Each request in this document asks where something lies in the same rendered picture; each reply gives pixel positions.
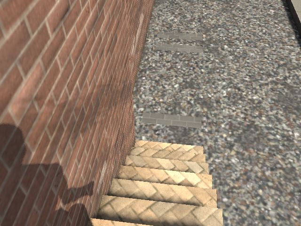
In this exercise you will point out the stairs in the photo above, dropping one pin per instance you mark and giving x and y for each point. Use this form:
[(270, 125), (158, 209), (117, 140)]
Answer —
[(161, 184)]

